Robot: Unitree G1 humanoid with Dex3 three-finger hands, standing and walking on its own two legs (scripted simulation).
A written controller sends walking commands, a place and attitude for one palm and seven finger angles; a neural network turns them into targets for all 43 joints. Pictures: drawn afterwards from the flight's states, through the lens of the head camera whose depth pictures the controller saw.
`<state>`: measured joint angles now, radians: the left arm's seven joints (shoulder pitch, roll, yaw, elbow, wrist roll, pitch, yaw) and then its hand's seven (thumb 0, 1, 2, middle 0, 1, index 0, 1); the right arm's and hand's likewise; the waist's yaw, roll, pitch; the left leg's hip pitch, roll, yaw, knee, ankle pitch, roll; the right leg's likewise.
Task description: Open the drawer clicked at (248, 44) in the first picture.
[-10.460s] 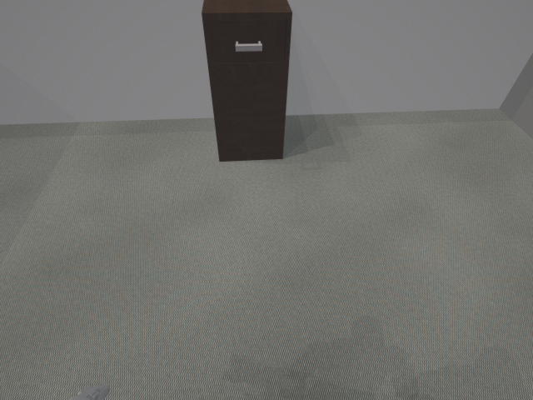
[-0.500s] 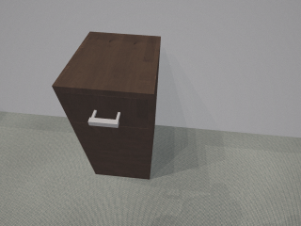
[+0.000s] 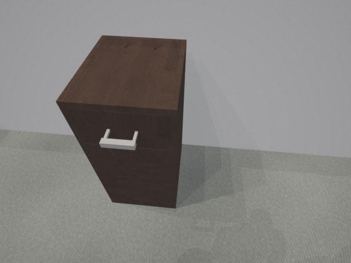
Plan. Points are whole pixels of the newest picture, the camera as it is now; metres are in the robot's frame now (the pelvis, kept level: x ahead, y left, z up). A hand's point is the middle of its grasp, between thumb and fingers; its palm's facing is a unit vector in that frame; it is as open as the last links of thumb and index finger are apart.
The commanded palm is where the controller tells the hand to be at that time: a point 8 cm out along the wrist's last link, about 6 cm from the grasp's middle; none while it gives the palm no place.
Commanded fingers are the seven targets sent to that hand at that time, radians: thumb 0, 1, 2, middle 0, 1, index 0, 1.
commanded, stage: look again from close up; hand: left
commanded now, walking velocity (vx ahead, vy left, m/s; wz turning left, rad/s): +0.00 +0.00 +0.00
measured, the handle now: (120, 138) +0.50 +0.22 -0.09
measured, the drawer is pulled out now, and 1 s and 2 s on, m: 0.00 0.00 0.00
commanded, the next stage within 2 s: raise the hand with hooked fingers in 0.48 s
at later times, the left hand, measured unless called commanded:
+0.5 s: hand out of the picture +0.00 +0.22 -0.18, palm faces +0.00 -0.98 -0.19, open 7.4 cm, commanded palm none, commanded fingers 0.00 0.90 0.90 -0.20 -0.30 -0.20 -0.30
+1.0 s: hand out of the picture +0.11 +0.23 -0.07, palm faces -0.03 -0.29 -0.96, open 8.6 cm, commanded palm +0.10 +0.27 -0.01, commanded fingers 0.00 0.39 0.68 -0.24 -0.63 -0.24 -0.63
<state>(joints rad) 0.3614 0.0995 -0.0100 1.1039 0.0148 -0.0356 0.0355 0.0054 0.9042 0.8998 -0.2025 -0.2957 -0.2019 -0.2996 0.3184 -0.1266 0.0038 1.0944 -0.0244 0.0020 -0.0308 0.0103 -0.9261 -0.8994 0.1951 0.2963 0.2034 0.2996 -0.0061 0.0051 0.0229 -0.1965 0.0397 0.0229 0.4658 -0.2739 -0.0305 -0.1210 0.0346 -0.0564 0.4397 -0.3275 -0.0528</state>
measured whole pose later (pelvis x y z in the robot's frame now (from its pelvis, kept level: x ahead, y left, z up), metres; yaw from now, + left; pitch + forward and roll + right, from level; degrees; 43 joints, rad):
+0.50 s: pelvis -0.03 +0.05 +0.00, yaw -2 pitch -3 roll -1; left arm 0.30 0.17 -0.01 1.03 0.01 0.00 0.04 0.01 0.90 0.90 -0.20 -0.30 -0.20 -0.30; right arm 0.25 -0.17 0.00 1.04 -0.02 0.01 -0.02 0.00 -0.92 -0.90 0.20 0.30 0.20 0.30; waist 0.00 -0.01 0.00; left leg -0.20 0.00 0.07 0.50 -0.26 0.04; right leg -0.13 -0.01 -0.01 0.46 -0.29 0.01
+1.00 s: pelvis -0.10 +0.06 -0.04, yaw -4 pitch +5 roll +1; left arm 0.33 0.22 -0.18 0.15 1.03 -0.02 0.44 0.01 0.61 0.77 -0.23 -0.48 -0.23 -0.49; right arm 0.13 -0.24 -0.02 0.51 -0.04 0.03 0.01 0.01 -0.91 -0.90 0.20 0.30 0.20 0.30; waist 0.06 -0.01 -0.11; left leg -0.61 -0.06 0.08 0.82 -0.30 0.06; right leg -0.63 0.05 0.09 0.90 -0.41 -0.03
